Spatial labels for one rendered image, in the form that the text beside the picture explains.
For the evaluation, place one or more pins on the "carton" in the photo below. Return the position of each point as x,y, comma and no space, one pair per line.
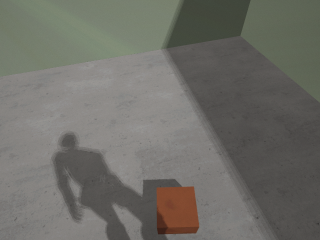
176,210

